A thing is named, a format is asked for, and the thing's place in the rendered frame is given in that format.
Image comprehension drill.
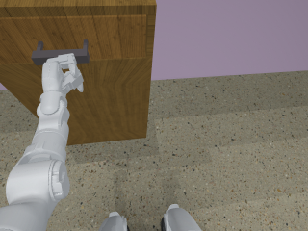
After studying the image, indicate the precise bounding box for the robot thigh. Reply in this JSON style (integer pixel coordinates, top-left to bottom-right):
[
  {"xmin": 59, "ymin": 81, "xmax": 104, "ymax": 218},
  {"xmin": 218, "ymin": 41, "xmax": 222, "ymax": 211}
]
[
  {"xmin": 98, "ymin": 215, "xmax": 128, "ymax": 231},
  {"xmin": 164, "ymin": 208, "xmax": 202, "ymax": 231}
]

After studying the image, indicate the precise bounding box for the left robot thigh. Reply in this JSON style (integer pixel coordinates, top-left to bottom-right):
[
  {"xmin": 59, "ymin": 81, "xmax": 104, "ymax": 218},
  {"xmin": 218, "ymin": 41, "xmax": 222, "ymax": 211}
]
[{"xmin": 98, "ymin": 215, "xmax": 128, "ymax": 231}]

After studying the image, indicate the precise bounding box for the right robot thigh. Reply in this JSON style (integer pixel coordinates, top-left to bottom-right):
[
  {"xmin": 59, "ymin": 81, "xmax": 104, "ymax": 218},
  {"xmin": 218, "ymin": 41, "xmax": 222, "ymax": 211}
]
[{"xmin": 164, "ymin": 208, "xmax": 202, "ymax": 231}]

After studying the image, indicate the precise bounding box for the cabinet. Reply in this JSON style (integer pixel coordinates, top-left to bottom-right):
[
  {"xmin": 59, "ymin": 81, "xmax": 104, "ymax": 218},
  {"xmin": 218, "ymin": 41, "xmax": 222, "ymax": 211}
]
[{"xmin": 0, "ymin": 0, "xmax": 157, "ymax": 146}]

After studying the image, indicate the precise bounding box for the robot left forearm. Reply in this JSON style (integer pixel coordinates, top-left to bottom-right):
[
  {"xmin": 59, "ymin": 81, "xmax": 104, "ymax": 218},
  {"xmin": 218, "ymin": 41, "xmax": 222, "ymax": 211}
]
[{"xmin": 6, "ymin": 91, "xmax": 70, "ymax": 204}]

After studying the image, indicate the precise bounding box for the drawer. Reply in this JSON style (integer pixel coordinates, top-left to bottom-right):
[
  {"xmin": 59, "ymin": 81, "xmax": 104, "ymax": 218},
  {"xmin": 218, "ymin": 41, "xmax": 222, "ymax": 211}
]
[{"xmin": 0, "ymin": 14, "xmax": 146, "ymax": 64}]

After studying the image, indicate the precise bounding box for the robot left upper arm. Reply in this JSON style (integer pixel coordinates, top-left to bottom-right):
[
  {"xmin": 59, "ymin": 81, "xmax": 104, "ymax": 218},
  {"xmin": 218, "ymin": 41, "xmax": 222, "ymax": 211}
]
[{"xmin": 0, "ymin": 159, "xmax": 70, "ymax": 231}]

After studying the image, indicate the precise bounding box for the handle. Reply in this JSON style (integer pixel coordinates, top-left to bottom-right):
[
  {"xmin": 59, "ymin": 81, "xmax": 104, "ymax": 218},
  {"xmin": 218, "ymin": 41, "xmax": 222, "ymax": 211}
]
[{"xmin": 31, "ymin": 39, "xmax": 90, "ymax": 65}]

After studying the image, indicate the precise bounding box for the robot left hand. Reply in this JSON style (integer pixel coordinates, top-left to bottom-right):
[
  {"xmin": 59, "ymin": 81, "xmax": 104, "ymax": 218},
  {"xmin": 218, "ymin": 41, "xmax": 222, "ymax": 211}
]
[{"xmin": 41, "ymin": 53, "xmax": 84, "ymax": 97}]

